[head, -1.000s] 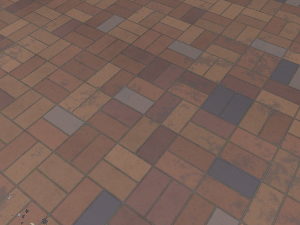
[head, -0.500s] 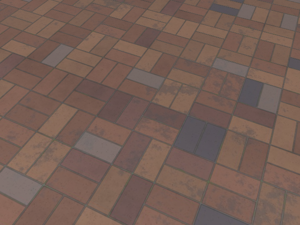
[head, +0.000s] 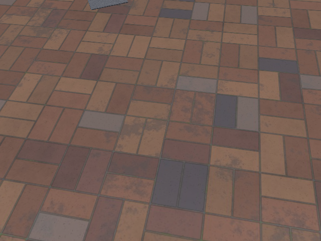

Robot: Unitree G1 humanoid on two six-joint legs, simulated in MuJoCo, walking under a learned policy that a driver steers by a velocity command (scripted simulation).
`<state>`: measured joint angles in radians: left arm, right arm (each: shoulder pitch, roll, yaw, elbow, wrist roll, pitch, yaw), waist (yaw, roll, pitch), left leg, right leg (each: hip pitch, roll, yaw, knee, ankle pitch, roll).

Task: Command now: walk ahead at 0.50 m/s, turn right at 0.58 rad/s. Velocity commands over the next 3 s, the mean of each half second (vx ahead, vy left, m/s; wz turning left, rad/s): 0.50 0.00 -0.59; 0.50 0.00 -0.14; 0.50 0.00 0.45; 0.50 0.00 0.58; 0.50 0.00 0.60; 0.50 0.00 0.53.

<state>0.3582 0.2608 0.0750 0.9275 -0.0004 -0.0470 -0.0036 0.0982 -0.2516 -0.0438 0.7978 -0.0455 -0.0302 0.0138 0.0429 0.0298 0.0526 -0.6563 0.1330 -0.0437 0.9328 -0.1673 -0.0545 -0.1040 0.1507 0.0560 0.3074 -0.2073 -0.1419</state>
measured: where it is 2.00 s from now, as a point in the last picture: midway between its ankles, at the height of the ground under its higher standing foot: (215, 127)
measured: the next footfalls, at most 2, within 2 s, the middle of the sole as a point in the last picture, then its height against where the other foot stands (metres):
left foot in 0.24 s outside the picture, level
right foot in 0.74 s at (221, 235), level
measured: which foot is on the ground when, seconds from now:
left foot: up 0.00-0.22, down 0.24-0.76, up 0.78-1.00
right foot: down 0.00-0.24, up 0.26-0.72, down 0.74-1.00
